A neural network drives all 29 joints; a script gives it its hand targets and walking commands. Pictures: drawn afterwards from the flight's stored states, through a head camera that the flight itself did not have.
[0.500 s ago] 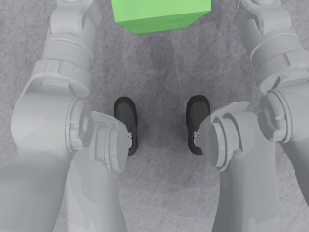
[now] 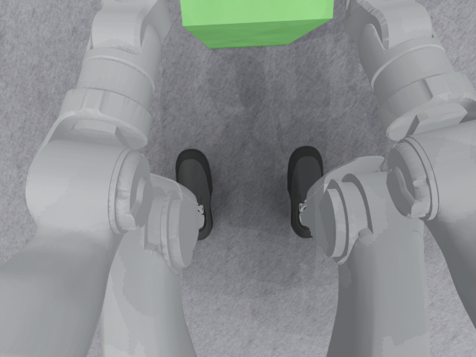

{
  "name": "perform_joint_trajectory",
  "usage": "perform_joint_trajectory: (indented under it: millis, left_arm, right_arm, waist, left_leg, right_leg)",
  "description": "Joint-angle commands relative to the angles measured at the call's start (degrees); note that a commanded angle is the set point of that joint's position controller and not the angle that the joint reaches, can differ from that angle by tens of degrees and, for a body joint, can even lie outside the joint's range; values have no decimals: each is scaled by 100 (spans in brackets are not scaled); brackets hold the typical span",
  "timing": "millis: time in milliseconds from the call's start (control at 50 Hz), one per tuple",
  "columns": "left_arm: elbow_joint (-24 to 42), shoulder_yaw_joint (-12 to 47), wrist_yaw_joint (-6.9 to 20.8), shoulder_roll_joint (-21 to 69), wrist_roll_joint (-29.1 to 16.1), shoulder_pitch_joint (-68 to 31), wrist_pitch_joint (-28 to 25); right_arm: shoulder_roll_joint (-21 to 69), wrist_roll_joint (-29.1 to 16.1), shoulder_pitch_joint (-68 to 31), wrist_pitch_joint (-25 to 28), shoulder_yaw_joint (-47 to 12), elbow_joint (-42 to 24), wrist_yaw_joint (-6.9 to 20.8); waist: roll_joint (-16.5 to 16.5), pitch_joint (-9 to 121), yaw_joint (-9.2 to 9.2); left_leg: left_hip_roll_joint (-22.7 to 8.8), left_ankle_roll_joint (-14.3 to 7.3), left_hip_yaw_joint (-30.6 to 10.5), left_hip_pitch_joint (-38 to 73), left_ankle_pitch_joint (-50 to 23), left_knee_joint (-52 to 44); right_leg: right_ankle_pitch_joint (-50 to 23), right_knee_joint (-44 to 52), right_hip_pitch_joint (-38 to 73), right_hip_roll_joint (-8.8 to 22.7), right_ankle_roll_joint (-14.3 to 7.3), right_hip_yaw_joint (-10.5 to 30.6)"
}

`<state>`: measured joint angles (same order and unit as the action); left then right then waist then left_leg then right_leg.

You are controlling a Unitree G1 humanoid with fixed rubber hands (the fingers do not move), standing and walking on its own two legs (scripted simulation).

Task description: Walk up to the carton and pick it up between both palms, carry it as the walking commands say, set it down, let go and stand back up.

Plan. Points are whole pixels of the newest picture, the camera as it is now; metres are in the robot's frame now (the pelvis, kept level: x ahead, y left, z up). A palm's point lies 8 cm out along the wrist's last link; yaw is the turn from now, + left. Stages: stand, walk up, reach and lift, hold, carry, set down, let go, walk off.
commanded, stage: reach and lift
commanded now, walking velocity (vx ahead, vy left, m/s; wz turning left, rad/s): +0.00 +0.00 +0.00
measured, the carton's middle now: out of the picture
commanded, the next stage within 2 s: none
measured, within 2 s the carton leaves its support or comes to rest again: leaves its support in 0.74 s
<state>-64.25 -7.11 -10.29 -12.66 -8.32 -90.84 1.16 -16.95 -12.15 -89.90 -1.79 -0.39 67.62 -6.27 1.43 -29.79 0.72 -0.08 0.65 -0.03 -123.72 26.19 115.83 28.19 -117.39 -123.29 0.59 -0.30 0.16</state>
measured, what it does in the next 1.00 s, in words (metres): stands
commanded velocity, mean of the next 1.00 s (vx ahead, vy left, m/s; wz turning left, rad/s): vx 0.00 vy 0.00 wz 0.00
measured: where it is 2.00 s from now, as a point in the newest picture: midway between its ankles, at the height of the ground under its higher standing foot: (250, 208)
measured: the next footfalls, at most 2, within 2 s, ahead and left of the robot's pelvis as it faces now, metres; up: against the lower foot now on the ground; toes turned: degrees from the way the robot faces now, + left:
none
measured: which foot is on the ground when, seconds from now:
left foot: down 0.00-1.00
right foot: down 0.00-1.00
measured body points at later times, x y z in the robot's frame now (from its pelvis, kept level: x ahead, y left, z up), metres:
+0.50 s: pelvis +0.00 +0.01 -0.02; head +0.38 -0.01 +0.21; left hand +0.58 +0.11 -0.20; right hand +0.56 -0.14 -0.22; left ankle +0.15 +0.12 -0.37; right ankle +0.14 -0.12 -0.37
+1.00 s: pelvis -0.01 +0.00 -0.02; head +0.34 -0.03 +0.25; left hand +0.58 +0.07 -0.13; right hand +0.53 -0.15 -0.19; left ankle +0.15 +0.12 -0.37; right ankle +0.14 -0.12 -0.37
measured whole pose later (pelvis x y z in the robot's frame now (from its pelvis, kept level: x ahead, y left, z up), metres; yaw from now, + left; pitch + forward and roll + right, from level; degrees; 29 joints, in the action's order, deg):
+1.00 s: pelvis -0.01 +0.00 -0.02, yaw -1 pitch +25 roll +2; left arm -56.5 -18.0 -11.3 -6.1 3.5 -90.4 12.8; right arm -14.1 -3.8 -83.8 -20.4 3.5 59.3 -6.0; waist 1.3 -29.9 0.5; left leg 1.0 1.3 -0.5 -117.8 28.1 120.9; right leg 28.6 -122.1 -118.5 -2.2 0.2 1.4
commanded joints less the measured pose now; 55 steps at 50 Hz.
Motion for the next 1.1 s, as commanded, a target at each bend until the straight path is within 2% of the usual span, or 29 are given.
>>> perform_joint_trajectory:
  millis: [0, 20, 60, 140, 180, 220, 320, 380, 400, 520, 560, 580, 640, 660, 740, 760, 780, 820, 840, 860, 900, 940, 980, 1020, 1080]
  left_arm:
    - [132, 372, 1388, 4648, 668, -2086, 294]
    - [200, 288, 1497, 4892, 721, -2022, 358]
    - [308, 242, 1650, 5295, 816, -1935, 466]
    - [635, 416, 1792, 5825, 731, -1982, 604]
    - [702, 529, 1817, 6010, 611, -2026, 653]
    - [765, 585, 1814, 6143, 565, -2013, 699]
    - [749, 667, 1812, 6463, 399, -2093, 765]
    - [832, 666, 1815, 6539, 334, -2220, 778]
    - [849, 711, 1810, 6578, 290, -2264, 784]
    - [1095, 874, 1783, 6756, 131, -2458, 791]
    - [1409, 1031, 1740, 6796, 0, -2692, 783]
    - [1520, 1130, 1721, 6875, -62, -2717, 805]
    - [2030, 1392, 1617, 6958, -237, -3008, 875]
    - [2220, 1525, 1582, 7000, -281, -3087, 906]
    - [2416, 1577, 1500, 7281, -275, -3105, 1095]
    - [2351, 1498, 1501, 7318, -196, -3044, 1135]
    - [1984, 1338, 1522, 7389, -59, -2849, 1205]
    - [1571, 989, 1586, 7509, 207, -2514, 1317]
    - [1141, 665, 1622, 7507, 429, -2327, 1377]
    - [804, 381, 1653, 7557, 629, -2095, 1445]
    - [528, 16, 1681, 7758, 849, -1818, 1556]
    - [449, -123, 1704, 7908, 876, -1778, 1641]
    - [620, -124, 1744, 7869, 825, -2062, 1698]
    - [802, -85, 1739, 7826, 740, -2324, 1724]
    - [834, -161, 1725, 7731, 779, -2483, 1743]
  right_arm:
    - [4722, 754, -2632, -174, -171, -941, 1206]
    - [4921, 816, -2625, -239, -184, -1102, 1322]
    - [5226, 950, -2494, -360, -55, -1127, 1509]
    - [5692, 923, -2467, -488, -102, -1426, 1750]
    - [5804, 919, -2362, -558, -98, -1447, 1834]
    - [5902, 818, -2422, -601, -108, -1535, 1930]
    - [6057, 682, -2439, -678, -142, -1505, 2025]
    - [6145, 599, -2532, -696, -220, -1579, 2049]
    - [6178, 558, -2589, -698, -239, -1625, 2049]
    - [6458, 353, -2876, -710, -537, -2010, 1989]
    - [6584, 208, -3108, -721, -720, -2342, 1932]
    - [6622, 170, -3188, -729, -792, -2537, 1895]
    - [6764, -63, -3483, -809, -1038, -3047, 1792]
    - [6810, -133, -3541, -836, -1087, -3210, 1756]
    - [6977, -270, -3828, -914, -1144, -3726, 1641]
    - [7005, -288, -3967, -910, -1128, -3816, 1617]
    - [7020, -234, -4045, -923, -1087, -3731, 1605]
    - [7197, -184, -4259, -944, -1076, -3840, 1590]
    - [7149, -84, -4436, -960, -977, -3681, 1594]
    - [7099, -25, -4741, -946, -938, -3811, 1609]
    - [7107, -51, -5481, -906, -1008, -4355, 1618]
    - [6972, -102, -6181, -882, -1206, -4952, 1567]
    - [6901, -209, -6625, -891, -1296, -5313, 1475]
    - [6912, -235, -6688, -945, -1298, -5278, 1400]
    - [7008, -136, -6373, -1066, -1067, -4781, 1355]
  waist:
    - [-178, 6847, 43]
    - [-201, 6792, -24]
    - [-177, 6716, -16]
    - [-107, 6993, 16]
    - [-62, 7055, 117]
    - [74, 7112, 84]
    - [147, 7159, 167]
    - [104, 7318, 122]
    - [119, 7393, 157]
    - [55, 8285, 58]
    - [3, 9064, 11]
    - [-4, 9421, 56]
    - [-24, 10713, 44]
    - [51, 11099, 40]
    - [30, 12152, 74]
    - [23, 12276, -7]
    - [-43, 11988, -58]
    - [-179, 11533, -301]
    - [-269, 10916, -411]
    - [-356, 10523, -524]
    - [-498, 10474, -762]
    - [-664, 10751, -818]
    - [-752, 11084, -796]
    - [-813, 11271, -680]
    - [-738, 11095, -647]
  left_leg:
    - [845, -58, 167, 2810, -448, -87]
    - [860, -69, 203, 2652, -454, -32]
    - [891, -80, 232, 2536, -426, 9]
    - [930, -114, 186, 2688, -688, 99]
    - [941, -119, 141, 2846, -777, 120]
    - [943, -120, 110, 3030, -886, 143]
    - [937, -126, 70, 3133, -903, 168]
    - [930, -132, 96, 3162, -928, 167]
    - [932, -143, 76, 3191, -977, 175]
    - [960, -152, 160, 3415, -1238, 196]
    - [978, -141, 216, 3752, -1483, 245]
    - [999, -138, 195, 3907, -1613, 240]
    - [1024, -103, 252, 4565, -2023, 250]
    - [1036, -90, 257, 4769, -2108, 244]
    - [1074, -87, 285, 5213, -2152, 145]
    - [1080, -87, 312, 5187, -2081, 110]
    - [1065, -101, 324, 4958, -1829, 35]
    - [1075, -150, 402, 4563, -1518, -90]
    - [1061, -188, 414, 4209, -1094, -174]
    - [1047, -234, 414, 4040, -812, -243]
    - [1060, -310, 373, 4003, -595, -381]
    - [1081, -351, 380, 4059, -564, -426]
    - [1089, -387, 381, 4049, -514, -453]
    - [1080, -405, 359, 4159, -423, -486]
    - [1053, -403, 358, 4155, -247, -568]
  right_leg:
    - [-555, 293, 2569, -807, 38, -219]
    - [-574, 272, 2598, -829, 21, -214]
    - [-530, 216, 2489, -858, 4, -277]
    - [-758, 49, 2369, -888, -14, -317]
    - [-781, -7, 2211, -873, -19, -368]
    - [-818, -52, 2053, -844, -35, -373]
    - [-775, -78, 1802, -793, -55, -404]
    - [-809, -52, 1898, -779, -53, -383]
    - [-866, -68, 1897, -767, -48, -389]
    - [-1201, -52, 2438, -780, -9, -381]
    - [-1434, -46, 2837, -809, 23, -384]
    - [-1595, -64, 3037, -817, 44, -409]
    - [-2008, -60, 3706, -857, 107, -453]
    - [-2115, -62, 3842, -883, 105, -458]
    - [-2156, 50, 4304, -937, 134, -511]
    - [-2118, 105, 4394, -946, 135, -507]
    - [-1921, 168, 4320, -942, 132, -518]
    - [-1708, 331, 4396, -988, 145, -479]
    - [-1283, 429, 4138, -984, 138, -474]
    - [-937, 523, 3962, -984, 147, -477]
    - [-646, 659, 4002, -1005, 154, -468]
    - [-574, 790, 4368, -1010, 186, -441]
    - [-599, 907, 4764, -1003, 200, -395]
    - [-516, 978, 4944, -996, 199, -417]
    - [-295, 1065, 4827, -996, 166, -434]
